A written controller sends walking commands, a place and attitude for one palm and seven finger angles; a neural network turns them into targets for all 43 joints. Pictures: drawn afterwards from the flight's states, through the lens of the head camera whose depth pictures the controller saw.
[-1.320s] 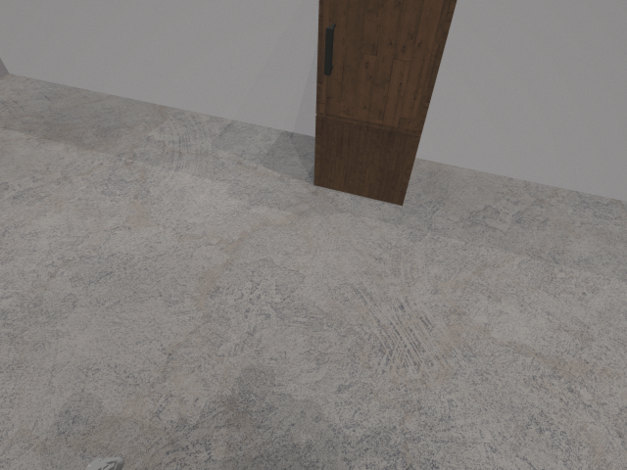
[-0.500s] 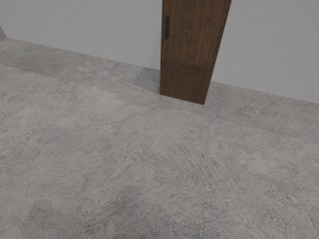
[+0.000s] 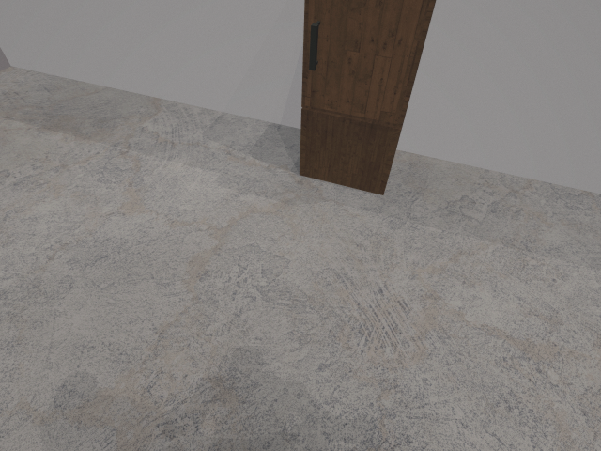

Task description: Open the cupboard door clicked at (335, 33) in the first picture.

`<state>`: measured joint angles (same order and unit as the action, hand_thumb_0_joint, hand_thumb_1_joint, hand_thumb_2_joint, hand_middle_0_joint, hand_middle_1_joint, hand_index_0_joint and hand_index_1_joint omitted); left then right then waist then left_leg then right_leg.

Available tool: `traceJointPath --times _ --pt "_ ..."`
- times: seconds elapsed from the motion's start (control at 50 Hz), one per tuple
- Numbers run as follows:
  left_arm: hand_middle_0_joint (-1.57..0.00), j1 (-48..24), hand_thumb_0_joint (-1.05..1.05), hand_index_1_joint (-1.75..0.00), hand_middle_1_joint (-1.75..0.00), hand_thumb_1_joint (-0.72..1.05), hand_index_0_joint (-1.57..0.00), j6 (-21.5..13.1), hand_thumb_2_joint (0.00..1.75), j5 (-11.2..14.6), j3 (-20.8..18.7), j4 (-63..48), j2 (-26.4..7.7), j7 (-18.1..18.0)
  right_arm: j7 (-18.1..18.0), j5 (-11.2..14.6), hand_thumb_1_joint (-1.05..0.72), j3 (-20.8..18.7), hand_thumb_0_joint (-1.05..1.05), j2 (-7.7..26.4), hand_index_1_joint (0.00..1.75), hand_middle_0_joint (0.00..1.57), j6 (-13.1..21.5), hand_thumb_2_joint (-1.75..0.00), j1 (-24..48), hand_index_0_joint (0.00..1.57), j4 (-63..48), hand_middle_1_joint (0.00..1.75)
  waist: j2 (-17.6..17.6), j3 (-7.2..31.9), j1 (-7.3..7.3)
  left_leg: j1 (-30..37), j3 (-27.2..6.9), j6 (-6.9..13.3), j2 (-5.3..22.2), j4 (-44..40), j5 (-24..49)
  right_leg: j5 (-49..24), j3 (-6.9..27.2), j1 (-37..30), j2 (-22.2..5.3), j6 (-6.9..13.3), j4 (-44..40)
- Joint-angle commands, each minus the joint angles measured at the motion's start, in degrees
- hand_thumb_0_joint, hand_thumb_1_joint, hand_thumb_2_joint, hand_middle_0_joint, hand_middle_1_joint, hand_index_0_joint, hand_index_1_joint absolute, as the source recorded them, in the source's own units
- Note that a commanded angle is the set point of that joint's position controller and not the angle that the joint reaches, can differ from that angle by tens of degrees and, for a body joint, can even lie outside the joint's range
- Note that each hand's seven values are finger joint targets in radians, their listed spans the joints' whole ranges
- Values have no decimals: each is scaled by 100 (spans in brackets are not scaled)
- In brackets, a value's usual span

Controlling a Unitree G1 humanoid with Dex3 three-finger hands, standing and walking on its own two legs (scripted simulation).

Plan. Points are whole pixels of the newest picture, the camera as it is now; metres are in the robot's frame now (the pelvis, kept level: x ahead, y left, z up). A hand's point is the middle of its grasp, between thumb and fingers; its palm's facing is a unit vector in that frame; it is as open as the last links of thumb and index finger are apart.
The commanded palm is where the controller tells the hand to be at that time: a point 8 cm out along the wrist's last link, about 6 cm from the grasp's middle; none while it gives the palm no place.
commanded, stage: look at it before walking up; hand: left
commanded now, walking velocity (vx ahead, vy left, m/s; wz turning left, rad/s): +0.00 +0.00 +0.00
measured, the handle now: (315, 45) +1.48 +0.02 -0.08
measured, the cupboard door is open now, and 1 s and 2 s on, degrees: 0 0 0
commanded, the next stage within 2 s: walk to a spot facing it in 0.12 s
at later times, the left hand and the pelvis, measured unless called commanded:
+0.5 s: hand out of the picture +0.04 +0.22 -0.19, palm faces +0.06 -0.98 -0.20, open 7.4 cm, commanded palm none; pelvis +0.05 +0.02 -0.01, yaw +3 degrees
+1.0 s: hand (211, 333) +0.36 +0.19 -0.19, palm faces +0.09 -0.98 -0.18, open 7.4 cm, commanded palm none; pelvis +0.25 +0.00 -0.03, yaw +7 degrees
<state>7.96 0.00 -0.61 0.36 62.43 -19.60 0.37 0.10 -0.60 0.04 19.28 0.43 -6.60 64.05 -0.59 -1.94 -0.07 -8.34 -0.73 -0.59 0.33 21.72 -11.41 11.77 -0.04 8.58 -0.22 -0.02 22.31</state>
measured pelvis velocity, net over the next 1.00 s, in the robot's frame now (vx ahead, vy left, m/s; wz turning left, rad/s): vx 0.25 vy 0.00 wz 0.12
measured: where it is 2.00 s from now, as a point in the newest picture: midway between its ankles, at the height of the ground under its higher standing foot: (283, 326)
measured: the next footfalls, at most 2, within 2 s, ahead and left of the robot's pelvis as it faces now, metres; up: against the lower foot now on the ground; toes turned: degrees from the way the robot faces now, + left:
right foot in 0.92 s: +0.37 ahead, -0.11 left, +0.00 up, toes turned -3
left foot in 1.28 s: +0.47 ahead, +0.17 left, +0.00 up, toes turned +20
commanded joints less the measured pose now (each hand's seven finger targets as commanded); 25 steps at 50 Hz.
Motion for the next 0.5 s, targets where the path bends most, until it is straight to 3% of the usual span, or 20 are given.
traceJointPath --times 0.0,0.2,0.24,0.3,0.32,0.36,0.4,0.44,0.46,0.48 --pt "-20 -230 0 -30 -30 90 -20 -154 90 1 -226 -368 -1191 -97 -73 20 -90 -199 0 1199 30 20 154 -90 281 20 -388 30 58 384 22 81 -538 207 633 -352 720 -594 606 -23 -678 173 -403" --pt "-20 -239 0 -30 -30 90 -20 -150 90 -3 -221 -353 -1191 -100 -75 22 -90 -198 0 1221 30 20 154 -90 299 20 -378 30 71 355 16 141 -534 206 649 -404 772 -678 611 -31 -660 163 -414" --pt "-20 211 0 -30 -30 90 -20 -32 90 -4 -66 -152 -463 -123 -37 -26 -90 -11 0 459 30 20 43 -90 -75 20 -206 30 55 386 34 37 -417 110 561 -313 -16 363 528 -33 -626 40 -398" --pt "-20 513 0 -30 -30 90 -20 41 90 -62 -137 -157 -542 -56 -7 -88 -90 -44 0 411 30 20 -44 -90 -311 20 -240 30 -174 -270 95 -801 -415 171 352 -142 -1784 2155 796 325 -624 160 -545" --pt "-20 637 0 -30 -30 90 -20 46 90 -77 -175 -196 -580 -36 1 -97 -90 -58 0 374 30 20 -47 -90 -341 20 -291 30 -371 -489 136 -1109 -361 177 244 78 -1986 2493 954 378 -702 238 -640" --pt "-20 977 0 -30 -30 90 -20 10 90 -69 -258 -209 -670 -35 -1 -88 -90 -73 0 245 30 20 -17 -90 -437 20 -415 30 -750 -487 191 -1490 -3 165 45 929 -1659 2831 1437 134 -1120 522 -923" --pt "-20 1146 0 -30 -30 90 -20 -80 90 -50 -340 -247 -705 -57 7 -75 -90 -111 0 106 30 20 53 -90 -549 20 -503 30 -907 -377 156 -1542 205 165 127 1509 -1260 2607 1763 31 -1576 814 -1091" --pt "-20 1076 0 -30 -30 90 -20 -139 90 -61 -368 -305 -569 -67 30 -51 -90 -148 0 -24 30 20 124 -90 -791 20 -500 30 -693 -450 1 -1136 315 183 243 1138 -1169 1966 1349 328 -1555 842 -778" --pt "-20 912 0 -30 -30 90 -20 -135 90 -58 -363 -343 -462 -63 36 -41 -90 -169 0 -64 30 20 150 -90 -1105 20 -403 30 -393 -452 -170 -499 335 217 261 725 -1041 1823 911 770 -1321 712 -410" --pt "-20 868 0 -30 -30 90 -20 -121 90 -41 -334 -391 -230 -42 14 -43 -90 -190 0 -30 30 20 190 -90 -1579 20 -257 30 155 -444 -329 191 -59 324 399 195 -1053 1593 369 1311 -849 484 332"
